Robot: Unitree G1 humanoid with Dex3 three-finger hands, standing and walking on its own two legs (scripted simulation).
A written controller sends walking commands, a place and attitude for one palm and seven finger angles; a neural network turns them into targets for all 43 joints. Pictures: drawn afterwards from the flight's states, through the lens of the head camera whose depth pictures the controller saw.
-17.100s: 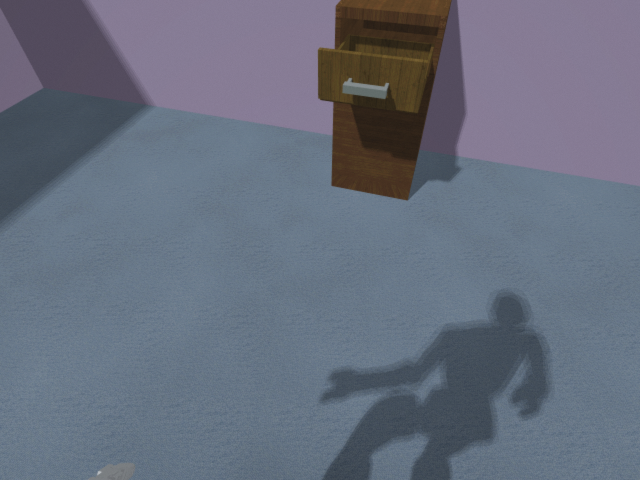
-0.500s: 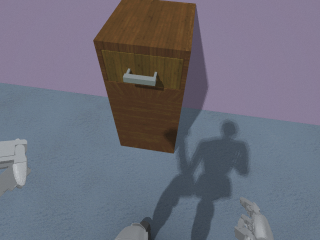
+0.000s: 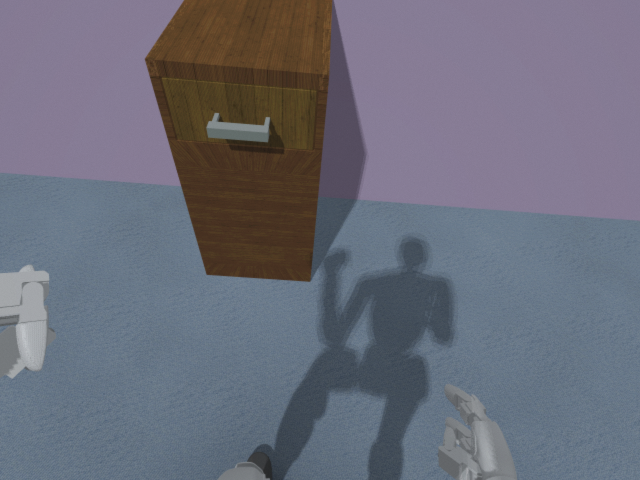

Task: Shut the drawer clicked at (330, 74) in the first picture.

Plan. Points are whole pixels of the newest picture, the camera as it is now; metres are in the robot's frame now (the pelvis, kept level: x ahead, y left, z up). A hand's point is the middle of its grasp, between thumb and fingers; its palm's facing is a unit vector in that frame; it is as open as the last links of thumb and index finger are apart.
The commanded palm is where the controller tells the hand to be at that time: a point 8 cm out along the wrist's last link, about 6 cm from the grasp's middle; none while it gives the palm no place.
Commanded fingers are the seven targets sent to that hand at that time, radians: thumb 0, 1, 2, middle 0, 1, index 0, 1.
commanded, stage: stop stepping back and stand still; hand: left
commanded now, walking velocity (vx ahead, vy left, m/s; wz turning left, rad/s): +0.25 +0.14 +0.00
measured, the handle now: (240, 125) +0.83 +0.21 -0.07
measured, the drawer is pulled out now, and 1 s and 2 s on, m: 0.00 0.00 0.00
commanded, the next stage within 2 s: let the arm hang, fingers relaxed in 0.80 s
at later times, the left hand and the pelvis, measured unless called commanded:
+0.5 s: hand (29, 409) +0.15 +0.22 +0.19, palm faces +0.33 -0.83 -0.46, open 3.3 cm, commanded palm +0.10 +0.27 +0.19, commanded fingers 0.00 0.90 0.90 -1.40 -1.60 -1.40 -1.60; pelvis -0.03 -0.01 +0.00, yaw -2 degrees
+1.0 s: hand (68, 459) +0.14 +0.25 +0.05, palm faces +0.17 -0.86 -0.48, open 3.2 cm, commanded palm none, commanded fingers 0.00 0.90 0.90 -1.16 -1.34 -1.16 -1.34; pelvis -0.06 +0.00 +0.00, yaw +0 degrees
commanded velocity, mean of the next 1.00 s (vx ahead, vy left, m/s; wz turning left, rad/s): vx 0.05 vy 0.02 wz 0.00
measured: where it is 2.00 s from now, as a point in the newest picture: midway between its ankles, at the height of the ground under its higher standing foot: outside the picture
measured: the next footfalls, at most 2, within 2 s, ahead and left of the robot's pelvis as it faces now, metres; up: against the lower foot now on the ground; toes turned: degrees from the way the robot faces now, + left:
left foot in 0.18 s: +0.04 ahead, +0.10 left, +0.00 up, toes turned +0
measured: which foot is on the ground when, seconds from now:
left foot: down 0.00-0.00, up 0.02-0.16, down 0.18-1.00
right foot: down 0.00-1.00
